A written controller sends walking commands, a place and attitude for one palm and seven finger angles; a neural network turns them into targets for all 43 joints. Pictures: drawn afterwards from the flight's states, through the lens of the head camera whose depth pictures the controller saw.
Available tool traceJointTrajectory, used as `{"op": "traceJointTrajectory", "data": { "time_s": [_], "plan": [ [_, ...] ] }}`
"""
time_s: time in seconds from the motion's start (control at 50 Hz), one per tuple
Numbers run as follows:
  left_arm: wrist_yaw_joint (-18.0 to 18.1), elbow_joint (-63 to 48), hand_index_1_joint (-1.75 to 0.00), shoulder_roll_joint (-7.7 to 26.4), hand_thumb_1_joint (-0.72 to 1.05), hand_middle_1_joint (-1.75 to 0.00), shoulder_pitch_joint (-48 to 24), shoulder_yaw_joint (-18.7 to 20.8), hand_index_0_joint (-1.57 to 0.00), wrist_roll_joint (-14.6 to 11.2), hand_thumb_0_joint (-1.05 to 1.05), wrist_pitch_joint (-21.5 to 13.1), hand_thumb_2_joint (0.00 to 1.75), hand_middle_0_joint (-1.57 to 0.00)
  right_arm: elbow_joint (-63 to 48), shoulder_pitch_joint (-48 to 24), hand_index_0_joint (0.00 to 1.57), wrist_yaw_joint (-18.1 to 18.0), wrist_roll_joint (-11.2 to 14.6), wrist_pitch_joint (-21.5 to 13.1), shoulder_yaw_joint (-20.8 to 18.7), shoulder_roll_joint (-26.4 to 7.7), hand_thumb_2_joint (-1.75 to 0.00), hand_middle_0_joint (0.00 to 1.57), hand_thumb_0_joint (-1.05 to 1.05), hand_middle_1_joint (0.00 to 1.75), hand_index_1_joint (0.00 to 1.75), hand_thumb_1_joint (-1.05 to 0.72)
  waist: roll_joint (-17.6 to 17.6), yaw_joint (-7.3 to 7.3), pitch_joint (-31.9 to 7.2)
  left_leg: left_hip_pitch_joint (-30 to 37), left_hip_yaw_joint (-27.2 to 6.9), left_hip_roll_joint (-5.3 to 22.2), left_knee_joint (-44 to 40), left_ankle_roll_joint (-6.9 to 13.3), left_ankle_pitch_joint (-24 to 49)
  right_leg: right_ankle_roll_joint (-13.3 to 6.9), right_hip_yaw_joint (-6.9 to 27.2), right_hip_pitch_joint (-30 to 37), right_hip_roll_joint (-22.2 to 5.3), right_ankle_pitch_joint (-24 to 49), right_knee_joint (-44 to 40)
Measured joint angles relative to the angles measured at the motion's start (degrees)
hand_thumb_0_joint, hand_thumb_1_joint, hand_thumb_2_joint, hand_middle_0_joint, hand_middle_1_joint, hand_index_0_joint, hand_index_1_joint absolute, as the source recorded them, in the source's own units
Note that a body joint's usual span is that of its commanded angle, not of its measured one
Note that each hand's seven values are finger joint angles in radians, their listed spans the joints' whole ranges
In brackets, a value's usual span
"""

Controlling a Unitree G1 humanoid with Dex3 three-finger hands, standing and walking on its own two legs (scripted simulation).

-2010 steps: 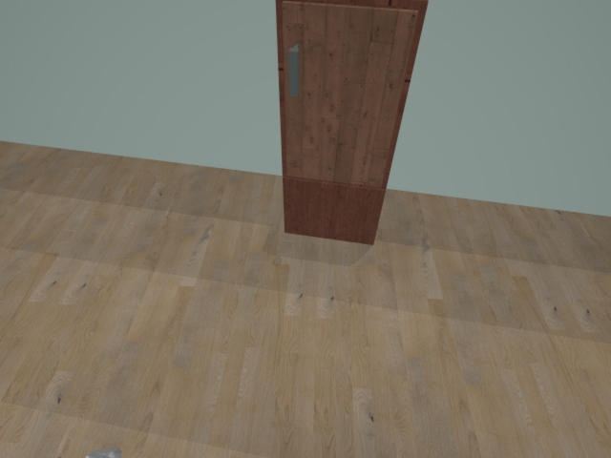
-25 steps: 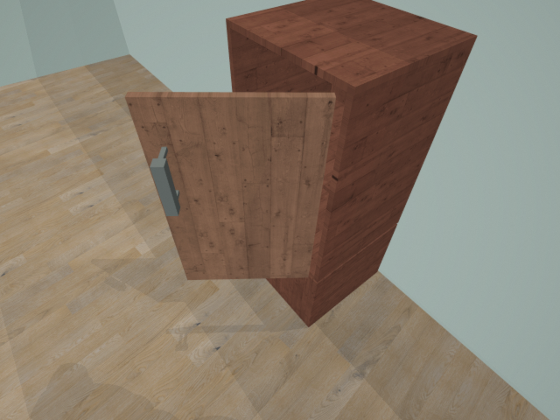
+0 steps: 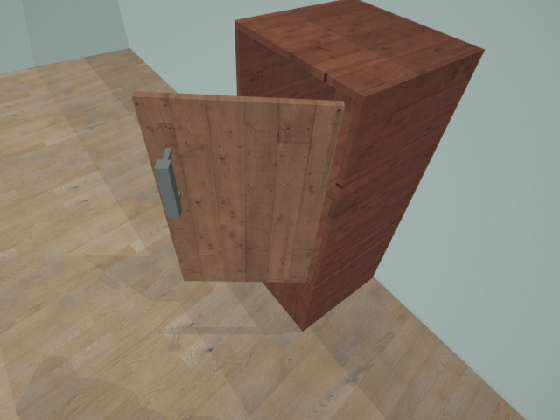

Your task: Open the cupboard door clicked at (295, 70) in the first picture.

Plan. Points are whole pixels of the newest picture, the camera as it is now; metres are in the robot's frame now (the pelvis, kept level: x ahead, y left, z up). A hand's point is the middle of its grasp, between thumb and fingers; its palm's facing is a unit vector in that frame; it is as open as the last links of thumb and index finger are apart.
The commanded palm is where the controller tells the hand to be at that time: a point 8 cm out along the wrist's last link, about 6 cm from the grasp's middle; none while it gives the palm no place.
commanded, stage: look again from close up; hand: left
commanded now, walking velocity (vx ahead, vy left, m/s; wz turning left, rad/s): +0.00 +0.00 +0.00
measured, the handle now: (171, 182) +0.53 +0.25 +0.00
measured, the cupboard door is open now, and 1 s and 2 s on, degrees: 53 53 53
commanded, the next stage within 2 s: raise the hand with hooked fingers in 0.04 s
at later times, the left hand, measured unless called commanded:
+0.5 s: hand (184, 374) +0.19 +0.15 -0.04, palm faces +0.03 -1.00 +0.03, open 8.2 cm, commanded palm +0.13 +0.23 -0.05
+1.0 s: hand (147, 351) +0.21 +0.20 -0.02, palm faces +0.11 -0.99 -0.06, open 11.2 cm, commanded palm +0.18 +0.26 -0.02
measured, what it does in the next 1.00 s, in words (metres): lowers itself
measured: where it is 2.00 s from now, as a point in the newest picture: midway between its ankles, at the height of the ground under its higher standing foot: outside the picture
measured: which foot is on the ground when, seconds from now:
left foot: down 0.00-1.00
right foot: down 0.00-1.00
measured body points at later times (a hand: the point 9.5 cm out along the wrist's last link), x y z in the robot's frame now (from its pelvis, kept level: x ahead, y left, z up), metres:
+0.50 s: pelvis -0.01 -0.01 -0.07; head +0.02 +0.00 +0.38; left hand +0.18 +0.20 -0.04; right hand +0.20 -0.26 -0.12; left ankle +0.04 +0.09 -0.74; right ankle -0.01 -0.12 -0.74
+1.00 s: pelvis +0.00 -0.04 -0.07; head +0.06 -0.04 +0.37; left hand +0.20 +0.25 -0.01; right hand +0.16 -0.27 -0.17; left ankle +0.04 +0.09 -0.74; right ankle -0.01 -0.12 -0.74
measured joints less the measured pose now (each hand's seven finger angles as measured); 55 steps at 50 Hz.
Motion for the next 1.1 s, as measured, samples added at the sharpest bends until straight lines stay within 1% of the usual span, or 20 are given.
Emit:
{"op": "traceJointTrajectory", "data": {
  "time_s": [0.16,0.18,0.2,0.22,0.28,0.34,0.38,0.44,0.48,0.52,0.6,0.66,0.7,0.74,0.82,0.86,0.9,0.94,1.0,1.1],
  "plan": [
    [0.4,0.3,-0.3,0.3,0.91,-0.3,-0.4,-0.1,-0.2,0.2,0.0,-0.2,0.89,-0.2,0.1,0.1,0.19,0.0,0.0,0.2,0.1,-0.1,-0.9,0.2,0.01,0.3,0.3,-0.92,0.6,0.07,0.3,-0.1,0.0,0.2,0.2,0.0,-0.2,0.2,0.1,0.4,0.2,0.3,-0.9],
    [0.6,-9.1,-0.3,0.2,0.91,-0.3,2.4,0.1,-0.2,-2.4,0.0,3.6,0.89,-0.2,-2.8,1.0,0.2,-0.2,0.7,0.0,0.4,-0.5,-0.9,0.2,0.01,0.3,0.3,-0.92,0.9,-0.36,0.9,-0.6,-0.2,0.2,1.2,0.1,-0.6,0.2,-0.2,0.2,0.2,0.2,-0.3],
    [2.3,-20.2,-0.3,1.1,0.93,-0.3,5.8,0.7,-0.2,-3.4,0.02,6.1,0.89,-0.2,-5.8,2.7,0.2,-1.0,1.5,-2.2,0.8,-0.8,-0.9,0.2,0.01,0.3,0.3,-0.92,0.7,-0.2,1.1,-0.8,-0.1,0.0,1.8,0.2,-1.0,-0.1,-0.1,-0.5,-0.2,-0.5,1.2],
    [4.0,-29.5,-0.31,2.3,0.95,-0.3,8.9,1.0,-0.2,-4.5,0.03,5.5,0.89,-0.21,-8.3,4.2,0.2,-1.5,2.2,-5.1,1.0,-1.1,-0.9,0.2,0.01,0.3,0.3,-0.92,0.5,-0.17,0.4,-1.4,0.0,-0.5,2.3,0.2,-1.3,-0.6,0.0,-1.7,-0.6,-1.7,3.2],
    [6.7,-48.3,-0.32,4.2,0.94,-0.32,11.3,1.3,-0.2,-8.0,0.04,0.7,0.88,-0.21,-14.4,5.5,0.2,-2.4,3.5,-11.6,0.9,-3.0,-0.9,0.2,0.02,0.3,0.3,-0.92,1.9,-1.38,-1.2,-4.6,-1.2,-1.6,5.6,0.4,-2.4,-0.2,-0.9,-4.6,-1.8,-4.4,7.6],
    [5.0,-54.8,-0.35,3.2,0.89,-0.34,6.4,2.4,-0.2,-9.1,0.04,-9.0,0.86,-0.2,-19.1,2.7,0.2,-1.9,2.4,-14.2,0.1,-5.2,-0.9,0.2,0.01,0.3,0.3,-0.91,3.6,-2.8,-3.5,-11.7,-2.4,-1.7,12.1,0.2,-4.5,-0.1,-1.3,-10.9,-1.8,-6.6,13.6],
    [0.7,-55.2,-0.37,1.5,0.85,-0.36,2.8,3.4,-0.2,-10.5,0.03,-17.0,0.85,-0.2,-21.9,0.1,0.2,-0.7,1.5,-14.7,-0.9,-5.8,-0.9,0.2,0.01,0.3,0.3,-0.91,3.4,-2.5,-6.1,-18.1,-2.0,-1.1,17.6,0.0,-6.5,-0.3,-0.7,-17.6,-1.7,-8.7,19.4],
    [-8.7,-54.0,-0.41,-0.2,0.78,-0.4,0.2,4.7,-0.2,-11.9,0.01,-28.0,0.82,-0.21,-26.1,-3.7,0.2,1.2,1.1,-14.0,-2.5,-5.7,-0.9,0.2,0.01,0.3,0.3,-0.91,1.5,-1.68,-8.6,-26.8,-1.6,0.4,26.5,0.0,-9.9,-0.7,-0.1,-26.5,-0.9,-12.1,28.2],
    [-13.0,-54.0,-0.43,-0.2,0.72,-0.43,0.8,5.3,-0.21,-12.0,0.01,-30.2,0.81,-0.21,-29.4,-5.5,0.2,1.7,1.2,-12.7,-3.2,-5.6,-0.9,0.2,0.01,0.3,0.3,-0.9,0.5,-1.1,-9.0,-31.0,-1.9,1.1,31.4,-0.2,-12.0,-1.3,-0.2,-30.6,-0.5,-14.4,33.1],
    [-14.5,-55.1,-0.46,0.3,0.67,-0.46,3.1,5.8,-0.21,-12.4,0.01,-28.4,0.79,-0.22,-32.4,-6.8,0.2,1.5,1.5,-11.1,-3.6,-5.7,-0.9,0.2,0.01,0.3,0.3,-0.9,-0.1,-0.34,-8.9,-33.7,-2.5,1.6,35.0,-1.0,-13.5,-1.9,-0.6,-32.9,-0.2,-16.2,36.5],
    [-12.7,-59.3,-0.52,2.1,0.57,-0.52,9.4,8.1,-0.23,-13.4,0.01,-25.1,0.75,-0.23,-35.5,-8.0,0.2,0.2,1.6,-9.3,-3.6,-5.2,-0.9,0.2,0.01,0.3,0.3,-0.9,0.3,1.3,-8.4,-36.4,-4.7,2.4,39.0,-1.7,-15.5,-3.0,-2.7,-34.4,0.7,-17.9,39.0],
    [-12.2,-62.5,-0.57,3.9,0.5,-0.56,11.3,10.4,-0.23,-14.6,0.01,-27.5,0.72,-0.23,-35.3,-7.7,0.19,-0.9,1.3,-9.7,-2.4,-4.7,-0.9,0.2,0.01,0.3,0.3,-0.9,1.3,2.33,-8.4,-38.3,-6.8,2.7,40.4,-2.4,-15.9,-3.6,-4.6,-35.0,1.2,-18.4,39.3],
    [-13.9,-63.4,-0.6,4.8,0.45,-0.59,9.9,11.6,-0.23,-15.9,0.01,-29.5,0.7,-0.24,-34.2,-7.6,0.2,-1.4,1.3,-10.4,-1.3,-4.5,-0.9,0.2,0.01,0.3,0.3,-0.9,2.1,2.71,-8.4,-39.7,-8.0,2.8,41.3,-2.8,-16.0,-3.9,-5.8,-35.6,1.5,-18.5,39.4],
    [-16.9,-63.2,-0.62,5.7,0.4,-0.62,7.0,12.4,-0.23,-17.2,0.01,-29.8,0.68,-0.24,-32.8,-7.3,0.2,-1.8,1.6,-10.9,-0.2,-4.3,-0.9,0.2,0.01,0.3,0.3,-0.9,3.0,2.86,-8.2,-40.7,-8.8,3.0,41.9,-3.1,-16.1,-4.2,-6.6,-36.2,1.8,-18.6,39.6],
    [-22.3,-60.6,-0.68,7.3,0.31,-0.68,1.5,13.6,-0.24,-19.0,0.01,-24.1,0.64,-0.24,-30.4,-5.9,0.2,-2.4,2.4,-10.4,1.0,-3.3,-0.9,0.2,0.01,0.3,0.3,-0.9,4.0,2.02,-8.0,-40.4,-8.6,3.2,41.1,-3.4,-15.8,-4.3,-6.3,-36.2,2.0,-18.3,38.9],
    [-23.2,-59.2,-0.72,7.7,0.26,-0.71,0.3,14.6,-0.24,-19.7,0.01,-20.6,0.62,-0.25,-29.7,-4.7,0.2,-2.6,2.6,-9.8,1.1,-2.9,-0.9,0.2,0.01,0.3,0.3,-0.9,4.3,1.16,-7.9,-39.0,-7.9,3.3,39.6,-3.4,-15.5,-4.1,-5.6,-35.2,2.0,-17.8,37.7],
    [-22.7,-58.4,-0.75,7.7,0.21,-0.74,0.2,15.7,-0.25,-20.1,0.01,-18.7,0.6,-0.25,-29.3,-3.2,0.2,-2.8,2.7,-9.4,0.8,-2.7,-0.9,0.2,0.01,0.3,0.3,-0.9,4.2,0.29,-8.0,-37.2,-7.0,3.2,37.7,-3.2,-15.1,-3.8,-4.8,-34.0,2.0,-17.3,36.3],
    [-21.8,-57.9,-0.77,7.5,0.17,-0.77,0.5,16.8,-0.25,-20.4,0.0,-18.5,0.58,-0.26,-29.0,-1.6,0.2,-2.9,2.6,-9.3,0.2,-3.0,-0.9,0.2,0.01,0.3,0.3,-0.9,4.1,-0.25,-8.1,-35.6,-6.2,3.1,35.9,-3.1,-14.7,-3.6,-4.0,-32.9,1.9,-16.8,34.8],
    [-21.2,-57.0,-0.82,7.4,0.1,-0.82,0.7,18.1,-0.26,-20.6,0.0,-20.5,0.55,-0.26,-28.5,0.1,0.2,-2.9,2.5,-9.4,-0.7,-4.2,-0.9,0.2,0.01,0.3,0.3,-0.9,3.9,-0.74,-8.3,-34.1,-5.4,2.9,33.9,-2.8,-14.2,-3.3,-3.2,-31.8,1.7,-16.2,33.2],
    [-22.6,-54.0,-0.89,7.9,-0.02,-0.89,-0.9,18.8,-0.26,-21.1,0.0,-23.0,0.5,-0.27,-28.2,1.1,0.2,-3.1,2.9,-9.8,-1.7,-6.8,-0.9,0.2,0.01,0.3,0.3,-0.9,3.5,-0.82,-7.9,-33.4,-4.9,2.6,32.9,-2.2,-13.8,-2.7,-2.8,-31.2,1.4,-15.6,32.1]
  ]
}}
